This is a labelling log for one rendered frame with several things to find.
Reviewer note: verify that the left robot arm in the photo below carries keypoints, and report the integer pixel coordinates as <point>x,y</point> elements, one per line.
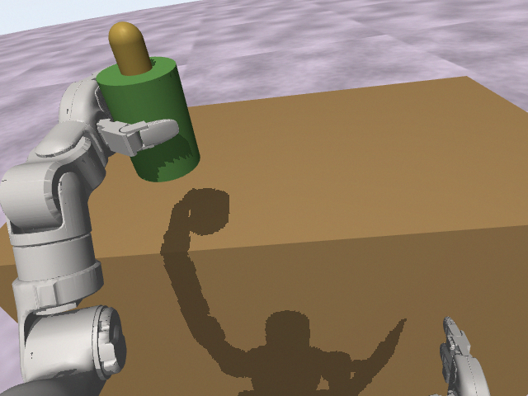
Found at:
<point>44,200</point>

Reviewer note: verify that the left robot hand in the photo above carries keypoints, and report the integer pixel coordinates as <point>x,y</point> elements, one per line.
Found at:
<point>84,102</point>

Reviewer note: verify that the right robot hand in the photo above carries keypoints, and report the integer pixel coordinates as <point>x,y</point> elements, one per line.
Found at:
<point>461,371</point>

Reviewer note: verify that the bottle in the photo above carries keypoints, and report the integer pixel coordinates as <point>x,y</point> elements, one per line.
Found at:
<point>142,88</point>

